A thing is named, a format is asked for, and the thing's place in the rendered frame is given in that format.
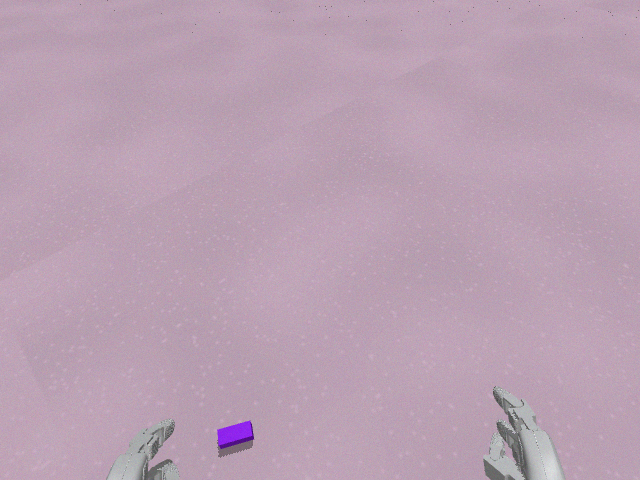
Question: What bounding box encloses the right robot hand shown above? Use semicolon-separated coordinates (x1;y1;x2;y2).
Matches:
483;386;566;480

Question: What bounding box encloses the small box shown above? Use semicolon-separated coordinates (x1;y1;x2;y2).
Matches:
217;421;254;449

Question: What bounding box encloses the left robot hand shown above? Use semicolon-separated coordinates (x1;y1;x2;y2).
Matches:
106;419;180;480

